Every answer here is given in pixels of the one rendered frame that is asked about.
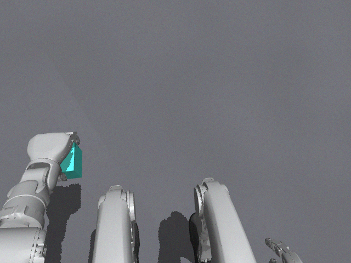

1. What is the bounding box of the left robot hand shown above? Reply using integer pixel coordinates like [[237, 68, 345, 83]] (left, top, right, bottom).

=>
[[27, 131, 80, 181]]

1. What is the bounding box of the left robot arm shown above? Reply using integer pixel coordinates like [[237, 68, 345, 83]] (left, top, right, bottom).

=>
[[0, 159, 60, 263]]

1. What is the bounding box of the cube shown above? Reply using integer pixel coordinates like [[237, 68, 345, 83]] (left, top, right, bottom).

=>
[[60, 142, 82, 179]]

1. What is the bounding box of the right robot foot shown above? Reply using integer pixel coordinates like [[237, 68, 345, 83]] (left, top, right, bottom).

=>
[[189, 213, 212, 263]]

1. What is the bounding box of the right robot hand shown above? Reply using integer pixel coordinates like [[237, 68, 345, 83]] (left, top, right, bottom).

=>
[[265, 238, 302, 263]]

